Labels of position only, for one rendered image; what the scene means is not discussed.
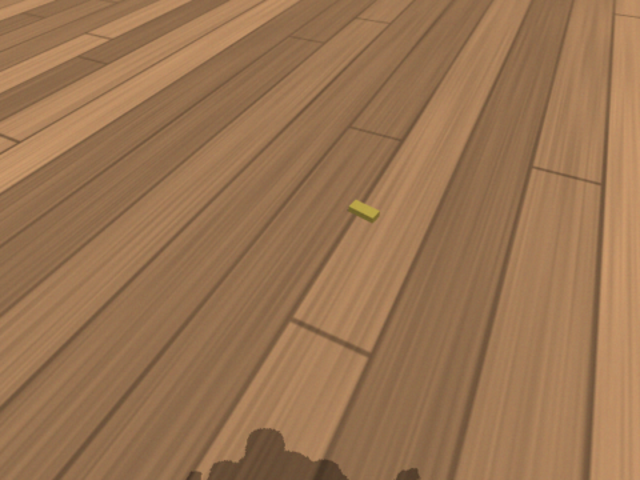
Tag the small box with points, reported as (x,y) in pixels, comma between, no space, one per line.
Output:
(364,211)

